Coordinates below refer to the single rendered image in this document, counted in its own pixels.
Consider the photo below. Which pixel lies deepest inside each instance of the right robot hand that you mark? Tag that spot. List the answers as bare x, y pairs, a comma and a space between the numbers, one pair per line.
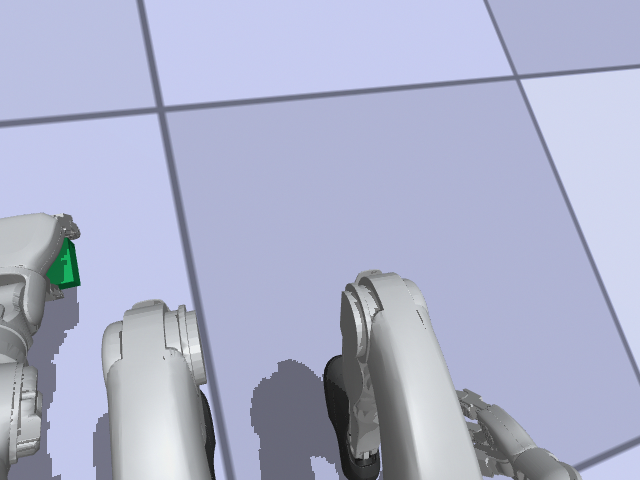
499, 438

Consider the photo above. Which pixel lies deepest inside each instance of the right robot foot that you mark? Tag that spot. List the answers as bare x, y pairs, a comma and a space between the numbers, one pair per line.
337, 402

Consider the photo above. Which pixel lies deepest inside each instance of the left robot foot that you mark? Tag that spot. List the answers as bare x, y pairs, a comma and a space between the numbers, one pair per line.
210, 436

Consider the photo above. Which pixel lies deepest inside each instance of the right robot arm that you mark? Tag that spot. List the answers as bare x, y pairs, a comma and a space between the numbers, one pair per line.
541, 464

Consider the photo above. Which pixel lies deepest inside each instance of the small box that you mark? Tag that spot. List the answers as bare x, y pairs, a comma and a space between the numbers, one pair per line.
64, 271

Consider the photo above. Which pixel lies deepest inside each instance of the left robot hand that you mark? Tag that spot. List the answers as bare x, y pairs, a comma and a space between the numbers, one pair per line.
34, 241

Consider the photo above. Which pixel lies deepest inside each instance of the left robot arm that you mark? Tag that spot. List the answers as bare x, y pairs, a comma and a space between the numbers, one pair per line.
22, 302

